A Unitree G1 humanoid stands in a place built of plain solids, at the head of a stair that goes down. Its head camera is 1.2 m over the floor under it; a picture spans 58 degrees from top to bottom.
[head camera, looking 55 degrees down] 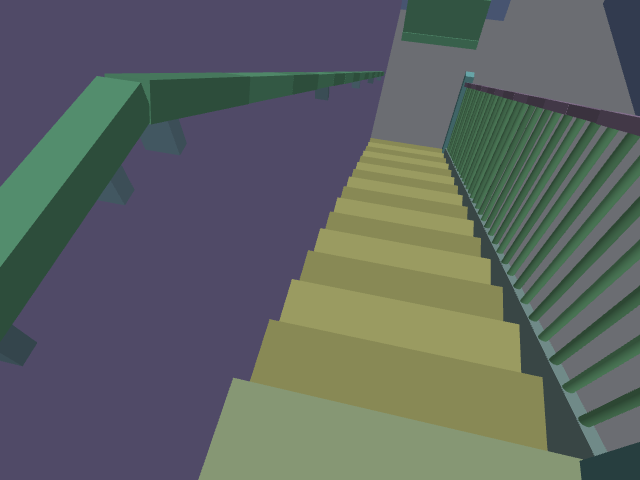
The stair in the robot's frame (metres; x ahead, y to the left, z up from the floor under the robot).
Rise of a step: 0.17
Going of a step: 0.26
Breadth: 0.90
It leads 13 degrees to the right of straight ahead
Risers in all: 16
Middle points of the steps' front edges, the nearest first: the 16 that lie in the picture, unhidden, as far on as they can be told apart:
0.27 -0.20 0.00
0.53 -0.27 -0.17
0.78 -0.32 -0.34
1.04 -0.38 -0.51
1.29 -0.44 -0.68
1.55 -0.50 -0.85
1.80 -0.56 -1.02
2.06 -0.61 -1.19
2.31 -0.67 -1.36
2.57 -0.73 -1.53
2.83 -0.79 -1.70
3.08 -0.85 -1.87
3.34 -0.90 -2.04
3.59 -0.96 -2.21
3.85 -1.02 -2.38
4.10 -1.08 -2.55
